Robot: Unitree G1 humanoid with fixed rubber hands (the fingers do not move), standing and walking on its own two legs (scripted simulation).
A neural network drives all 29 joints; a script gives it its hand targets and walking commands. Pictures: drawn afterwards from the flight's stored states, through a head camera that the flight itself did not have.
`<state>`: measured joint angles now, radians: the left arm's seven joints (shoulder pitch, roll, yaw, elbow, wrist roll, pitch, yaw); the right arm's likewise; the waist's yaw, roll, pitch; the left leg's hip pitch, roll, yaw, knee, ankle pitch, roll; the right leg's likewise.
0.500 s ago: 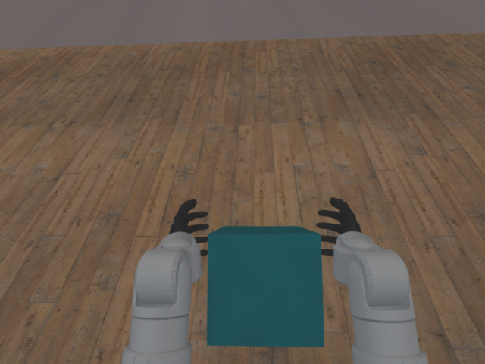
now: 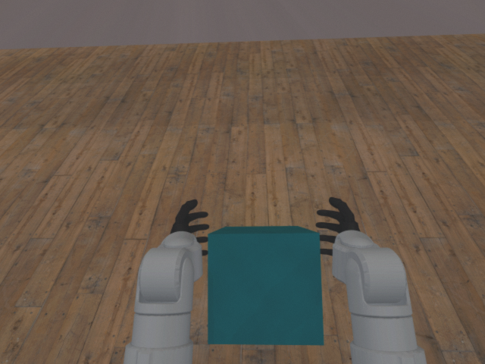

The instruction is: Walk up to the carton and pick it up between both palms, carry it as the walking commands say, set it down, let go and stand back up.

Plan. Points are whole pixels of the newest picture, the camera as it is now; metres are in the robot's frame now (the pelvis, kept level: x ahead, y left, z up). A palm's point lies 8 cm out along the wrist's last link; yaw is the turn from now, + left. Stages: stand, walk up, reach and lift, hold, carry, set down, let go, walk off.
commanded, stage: carry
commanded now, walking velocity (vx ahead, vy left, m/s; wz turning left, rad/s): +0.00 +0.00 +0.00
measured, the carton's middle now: (262, 271) +0.31 +0.00 -0.03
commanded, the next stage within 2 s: hold in 0.98 s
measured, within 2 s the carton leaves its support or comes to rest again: neither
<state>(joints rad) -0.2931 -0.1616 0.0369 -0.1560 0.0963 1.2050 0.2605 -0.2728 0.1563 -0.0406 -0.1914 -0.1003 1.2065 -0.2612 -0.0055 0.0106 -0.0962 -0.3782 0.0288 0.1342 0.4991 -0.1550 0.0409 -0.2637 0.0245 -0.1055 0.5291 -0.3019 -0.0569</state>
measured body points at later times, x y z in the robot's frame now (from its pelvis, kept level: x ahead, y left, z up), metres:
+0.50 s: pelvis +0.01 -0.01 +0.00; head +0.00 -0.01 +0.45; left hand +0.32 +0.12 +0.07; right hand +0.31 -0.14 +0.07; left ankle +0.07 +0.10 -0.73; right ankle -0.01 -0.08 -0.73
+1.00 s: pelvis +0.02 -0.01 +0.00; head +0.00 +0.00 +0.45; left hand +0.33 +0.12 +0.04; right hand +0.32 -0.14 +0.05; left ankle +0.07 +0.10 -0.73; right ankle -0.01 -0.08 -0.73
